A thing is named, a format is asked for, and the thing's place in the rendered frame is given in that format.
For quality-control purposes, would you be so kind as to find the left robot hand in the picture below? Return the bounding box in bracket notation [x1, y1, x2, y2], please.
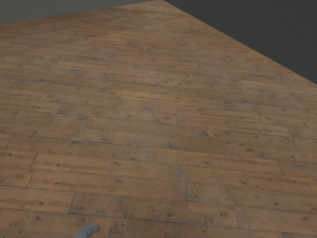
[73, 224, 99, 238]

